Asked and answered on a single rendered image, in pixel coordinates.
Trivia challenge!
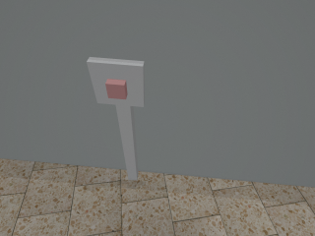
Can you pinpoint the button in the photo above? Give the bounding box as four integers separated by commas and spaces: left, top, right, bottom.
105, 79, 128, 99

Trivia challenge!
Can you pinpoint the panel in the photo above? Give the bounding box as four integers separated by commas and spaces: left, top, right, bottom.
87, 57, 145, 181

